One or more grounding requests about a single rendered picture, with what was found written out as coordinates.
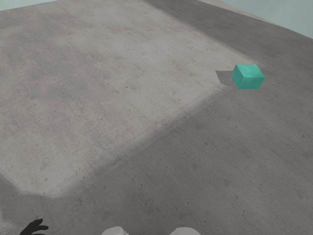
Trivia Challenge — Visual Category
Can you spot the left robot hand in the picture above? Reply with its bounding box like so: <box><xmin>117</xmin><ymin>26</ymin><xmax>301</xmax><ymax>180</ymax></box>
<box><xmin>19</xmin><ymin>219</ymin><xmax>48</xmax><ymax>235</ymax></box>

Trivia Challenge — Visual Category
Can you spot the carton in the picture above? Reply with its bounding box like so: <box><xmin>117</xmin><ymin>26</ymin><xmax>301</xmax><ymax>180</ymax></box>
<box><xmin>231</xmin><ymin>64</ymin><xmax>265</xmax><ymax>89</ymax></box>

